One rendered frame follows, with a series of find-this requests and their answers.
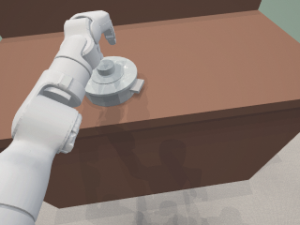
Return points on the table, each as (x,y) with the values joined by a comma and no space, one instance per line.
(221,94)

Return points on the knob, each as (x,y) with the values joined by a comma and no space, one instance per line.
(105,67)

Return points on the pot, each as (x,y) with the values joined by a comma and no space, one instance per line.
(113,100)

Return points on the left robot upper arm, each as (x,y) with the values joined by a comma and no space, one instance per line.
(48,128)

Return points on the lid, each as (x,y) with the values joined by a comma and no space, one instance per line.
(124,76)

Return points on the robot left hand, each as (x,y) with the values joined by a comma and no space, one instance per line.
(105,24)

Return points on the robot left forearm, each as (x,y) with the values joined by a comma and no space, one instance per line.
(71,68)

